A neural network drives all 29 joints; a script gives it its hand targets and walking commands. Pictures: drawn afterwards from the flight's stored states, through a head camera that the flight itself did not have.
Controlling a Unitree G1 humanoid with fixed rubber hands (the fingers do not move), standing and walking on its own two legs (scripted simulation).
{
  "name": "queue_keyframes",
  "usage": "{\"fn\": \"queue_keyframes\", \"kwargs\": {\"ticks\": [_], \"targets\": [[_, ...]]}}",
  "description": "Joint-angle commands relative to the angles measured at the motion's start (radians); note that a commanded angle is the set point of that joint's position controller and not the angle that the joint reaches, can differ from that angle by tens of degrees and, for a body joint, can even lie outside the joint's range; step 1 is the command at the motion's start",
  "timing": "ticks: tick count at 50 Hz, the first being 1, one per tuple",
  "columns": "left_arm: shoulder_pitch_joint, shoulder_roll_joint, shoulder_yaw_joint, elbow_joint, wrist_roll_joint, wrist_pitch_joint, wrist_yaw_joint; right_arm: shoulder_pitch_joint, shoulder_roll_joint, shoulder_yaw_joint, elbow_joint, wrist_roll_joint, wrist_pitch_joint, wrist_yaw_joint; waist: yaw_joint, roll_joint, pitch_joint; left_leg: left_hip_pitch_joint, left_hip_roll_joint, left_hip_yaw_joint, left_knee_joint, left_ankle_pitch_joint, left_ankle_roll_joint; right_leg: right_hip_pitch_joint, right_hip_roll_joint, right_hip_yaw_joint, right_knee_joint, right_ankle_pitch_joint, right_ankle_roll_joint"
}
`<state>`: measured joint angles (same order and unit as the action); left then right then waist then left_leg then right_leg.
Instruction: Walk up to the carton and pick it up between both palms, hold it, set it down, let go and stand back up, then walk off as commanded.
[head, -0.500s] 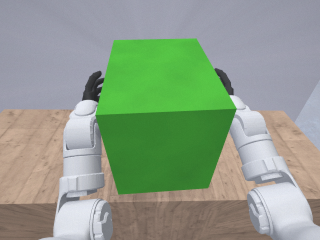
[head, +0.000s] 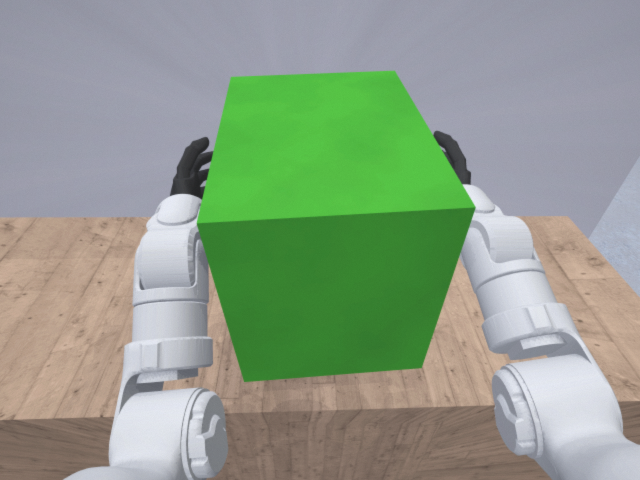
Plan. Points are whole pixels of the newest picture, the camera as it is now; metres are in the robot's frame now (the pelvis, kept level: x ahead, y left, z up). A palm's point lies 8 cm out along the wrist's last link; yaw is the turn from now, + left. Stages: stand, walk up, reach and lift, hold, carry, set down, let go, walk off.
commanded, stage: hold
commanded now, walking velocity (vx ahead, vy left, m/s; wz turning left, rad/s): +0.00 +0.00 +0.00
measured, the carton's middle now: (323, 218) +0.39 -0.01 +0.18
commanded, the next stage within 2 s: none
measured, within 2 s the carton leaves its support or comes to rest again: neither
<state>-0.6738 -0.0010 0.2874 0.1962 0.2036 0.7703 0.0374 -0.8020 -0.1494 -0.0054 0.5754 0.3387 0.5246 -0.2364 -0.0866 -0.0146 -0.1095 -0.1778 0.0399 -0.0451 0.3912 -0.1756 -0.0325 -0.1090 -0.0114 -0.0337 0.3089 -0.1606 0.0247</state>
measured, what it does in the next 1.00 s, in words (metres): stands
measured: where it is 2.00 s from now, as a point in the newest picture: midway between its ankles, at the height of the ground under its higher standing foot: outside the picture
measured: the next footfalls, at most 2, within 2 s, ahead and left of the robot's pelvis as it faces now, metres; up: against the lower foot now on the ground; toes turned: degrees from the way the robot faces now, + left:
none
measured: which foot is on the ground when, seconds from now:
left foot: down 0.00-1.00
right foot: down 0.00-1.00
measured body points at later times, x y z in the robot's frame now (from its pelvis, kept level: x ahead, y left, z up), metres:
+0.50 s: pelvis -0.02 +0.00 +0.00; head -0.09 +0.02 +0.44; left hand +0.35 +0.16 +0.22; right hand +0.36 -0.16 +0.23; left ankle +0.02 +0.14 -0.75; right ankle +0.00 -0.13 -0.75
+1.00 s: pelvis -0.01 +0.00 +0.00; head -0.07 +0.02 +0.45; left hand +0.37 +0.16 +0.22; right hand +0.38 -0.16 +0.22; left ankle +0.02 +0.14 -0.75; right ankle +0.00 -0.13 -0.75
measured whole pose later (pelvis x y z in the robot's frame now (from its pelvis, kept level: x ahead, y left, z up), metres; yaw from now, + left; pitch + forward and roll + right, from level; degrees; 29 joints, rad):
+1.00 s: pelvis -0.01 +0.00 +0.00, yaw +0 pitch -3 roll -1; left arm -0.67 0.00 0.29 0.18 0.21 0.77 0.03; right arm -0.78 -0.15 0.01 0.56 0.34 0.51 -0.23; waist -0.07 -0.01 -0.11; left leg -0.18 0.04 -0.05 0.39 -0.17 -0.03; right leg -0.11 -0.01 -0.03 0.31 -0.15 0.02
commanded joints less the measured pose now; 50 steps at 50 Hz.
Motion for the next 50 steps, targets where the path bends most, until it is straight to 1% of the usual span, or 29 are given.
{"fn": "queue_keyframes", "kwargs": {"ticks": [1,3,4,5,7,9,10,11,12,14,17,19,22,23,27,29,30,34,35,36,40,41,42,43,44,46,48,49,50], "targets": [[-0.603,-0.552,-0.583,-0.290,-0.193,-0.049,-0.135,-0.771,0.671,0.493,-0.602,0.216,-0.035,0.036,-0.004,0.036,-0.527,0.246,-0.123,0.019,0.031,0.448,-0.021,0.266,0.093,0.014,0.008,0.536,0.062],[-0.598,-0.556,-0.584,-0.329,-0.181,-0.041,-0.140,-0.714,0.671,0.498,-0.600,0.228,-0.019,0.027,-0.005,0.042,-0.510,0.256,-0.121,0.015,0.034,0.468,-0.026,0.286,0.098,0.012,0.012,0.565,0.063],[-0.574,-0.542,-0.556,-0.266,-0.159,-0.025,-0.145,-0.714,0.651,0.466,-0.573,0.224,-0.014,0.025,-0.006,0.044,-0.452,0.220,-0.123,0.014,0.017,0.408,-0.023,0.270,0.092,0.017,0.004,0.516,0.061],[-0.578,-0.551,-0.568,-0.310,-0.175,-0.032,-0.147,-0.726,0.679,0.475,-0.617,0.228,-0.016,0.024,-0.006,0.023,-0.508,0.231,-0.117,0.013,0.018,0.433,-0.027,0.283,0.098,0.014,0.015,0.546,0.062],[-0.604,-0.579,-0.608,-0.353,-0.180,-0.025,-0.154,-0.699,0.650,0.450,-0.611,0.219,-0.012,0.022,-0.027,0.062,-0.492,0.235,-0.111,0.014,0.026,0.424,-0.039,0.266,0.101,0.009,0.010,0.501,0.051],[-0.580,-0.575,-0.612,-0.373,-0.185,-0.024,-0.145,-0.682,0.653,0.455,-0.619,0.213,-0.006,0.027,-0.018,0.085,-0.491,0.243,-0.113,0.015,0.024,0.463,-0.049,0.265,0.102,0.010,0.008,0.512,0.055],[-0.610,-0.578,-0.627,-0.357,-0.191,-0.021,-0.146,-0.712,0.653,0.448,-0.606,0.212,-0.004,0.028,-0.037,0.081,-0.481,0.233,-0.113,0.010,0.021,0.427,-0.046,0.252,0.104,0.007,0.006,0.480,0.046],[-0.631,-0.558,-0.576,-0.260,-0.166,-0.019,-0.153,-0.702,0.637,0.406,-0.524,0.183,0.013,0.036,-0.028,0.063,-0.366,0.177,-0.108,0.013,-0.005,0.295,-0.035,0.205,0.090,0.016,-0.013,0.336,0.042],[-0.633,-0.561,-0.582,-0.359,-0.174,-0.030,-0.154,-0.704,0.674,0.432,-0.581,0.179,-0.010,0.042,-0.013,0.035,-0.477,0.223,-0.110,0.027,0.005,0.383,-0.032,0.235,0.097,0.012,-0.001,0.413,0.056],[-0.670,-0.563,-0.594,-0.363,-0.183,-0.033,-0.152,-0.679,0.667,0.405,-0.536,0.168,-0.003,0.046,-0.023,0.070,-0.446,0.226,-0.101,0.024,-0.001,0.367,-0.035,0.198,0.102,0.001,-0.005,0.370,0.043],[-0.701,-0.559,-0.558,-0.272,-0.160,-0.025,-0.148,-0.760,0.673,0.380,-0.483,0.154,-0.005,0.068,0.004,0.081,-0.396,0.189,-0.099,0.037,-0.026,0.238,-0.017,0.143,0.090,0.013,-0.027,0.208,0.038],[-0.732,-0.580,-0.556,-0.244,-0.170,-0.037,-0.146,-0.786,0.666,0.333,-0.446,0.120,-0.018,0.083,-0.008,0.076,-0.388,0.184,-0.090,0.032,-0.045,0.190,-0.018,0.113,0.088,0.006,-0.034,0.135,0.028],[-0.787,-0.578,-0.512,-0.166,-0.162,-0.048,-0.147,-0.819,0.679,0.291,-0.362,0.089,-0.026,0.105,0.004,0.044,-0.336,0.137,-0.084,0.041,-0.078,0.054,0.002,0.066,0.086,0.001,-0.039,0.011,0.019],[-0.838,-0.564,-0.494,-0.140,-0.148,-0.052,-0.148,-0.838,0.685,0.281,-0.299,0.073,-0.023,0.115,0.009,0.059,-0.289,0.110,-0.085,0.047,-0.093,-0.002,0.005,0.040,0.080,0.004,-0.044,-0.049,0.021],[-0.786,-0.577,-0.472,-0.111,-0.149,-0.064,-0.145,-0.845,0.692,0.261,-0.313,0.063,-0.048,0.134,0.019,0.061,-0.344,0.119,-0.082,0.043,-0.099,0.000,0.012,0.058,0.083,0.002,-0.039,-0.052,0.010],[-0.800,-0.559,-0.466,-0.076,-0.137,-0.068,-0.150,-0.841,0.682,0.244,-0.268,0.047,-0.053,0.137,0.004,0.062,-0.306,0.096,-0.087,0.052,-0.107,-0.038,0.022,0.056,0.082,0.009,-0.045,-0.059,0.015],[-0.777,-0.553,-0.454,-0.059,-0.129,-0.069,-0.151,-0.858,0.681,0.263,-0.288,0.049,-0.057,0.143,0.028,0.028,-0.298,0.092,-0.082,0.045,-0.110,-0.036,0.022,0.059,0.088,0.009,-0.040,-0.071,0.015],[-0.785,-0.561,-0.452,0.002,-0.136,-0.073,-0.158,-0.892,0.667,0.251,-0.277,0.028,-0.071,0.139,0.002,0.035,-0.280,0.107,-0.085,0.049,-0.113,-0.031,0.025,0.049,0.085,0.001,-0.052,-0.063,0.014],[-0.757,-0.573,-0.449,-0.029,-0.135,-0.076,-0.157,-0.893,0.676,0.260,-0.308,0.037,-0.078,0.137,0.011,0.026,-0.305,0.105,-0.085,0.049,-0.103,0.009,0.024,0.066,0.084,0.005,-0.046,-0.029,0.019],[-0.757,-0.569,-0.441,0.024,-0.136,-0.073,-0.157,-0.925,0.665,0.260,-0.307,0.035,-0.079,0.133,0.017,0.032,-0.296,0.105,-0.088,0.046,-0.108,-0.016,0.029,0.050,0.079,0.004,-0.057,-0.067,0.015],[-0.819,-0.622,-0.535,-0.106,-0.191,-0.097,-0.136,-0.920,0.713,0.300,-0.371,0.069,-0.096,0.127,-0.001,0.066,-0.408,0.149,-0.090,0.039,-0.075,0.085,0.009,0.065,0.091,-0.006,-0.038,0.032,0.018],[-0.803,-0.608,-0.520,-0.064,-0.177,-0.094,-0.130,-0.935,0.704,0.305,-0.364,0.067,-0.092,0.127,0.014,0.057,-0.368,0.139,-0.092,0.040,-0.075,0.072,0.012,0.049,0.087,-0.003,-0.046,0.010,0.020],[-0.815,-0.603,-0.524,-0.089,-0.182,-0.099,-0.131,-0.916,0.701,0.295,-0.344,0.062,-0.085,0.121,-0.007,0.038,-0.397,0.146,-0.094,0.040,-0.070,0.078,0.014,0.059,0.085,-0.003,-0.051,0.022,0.024],[-0.810,-0.601,-0.509,-0.080,-0.175,-0.096,-0.134,-0.886,0.703,0.298,-0.313,0.058,-0.078,0.122,-0.003,0.035,-0.364,0.152,-0.088,0.039,-0.079,0.059,0.020,0.057,0.085,-0.003,-0.052,0.003,0.022],[-0.795,-0.625,-0.533,-0.119,-0.194,-0.099,-0.132,-0.904,0.719,0.311,-0.396,0.076,-0.095,0.119,-0.005,0.046,-0.437,0.176,-0.090,0.040,-0.065,0.124,0.011,0.078,0.091,-0.005,-0.040,0.072,0.024],[-0.784,-0.588,-0.515,-0.125,-0.171,-0.088,-0.134,-0.840,0.682,0.310,-0.320,0.071,-0.070,0.109,-0.014,0.071,-0.352,0.185,-0.091,0.044,-0.062,0.145,-0.003,0.087,0.083,-0.004,-0.046,0.085,0.025],[-0.706,-0.595,-0.519,-0.098,-0.164,-0.079,-0.135,-0.870,0.681,0.338,-0.419,0.088,-0.080,0.095,-0.007,0.025,-0.385,0.189,-0.097,0.042,-0.043,0.202,0.001,0.110,0.093,-0.008,-0.045,0.150,0.034],[-0.682,-0.589,-0.520,-0.089,-0.162,-0.069,-0.140,-0.854,0.676,0.346,-0.412,0.110,-0.073,0.089,-0.003,0.047,-0.389,0.197,-0.098,0.037,-0.041,0.224,-0.002,0.125,0.094,-0.002,-0.042,0.175,0.028],[-0.706,-0.593,-0.543,-0.165,-0.173,-0.077,-0.142,-0.833,0.685,0.361,-0.425,0.110,-0.071,0.085,-0.017,0.054,-0.424,0.219,-0.101,0.035,-0.038,0.260,-0.007,0.143,0.095,-0.004,-0.041,0.210,0.035]]}}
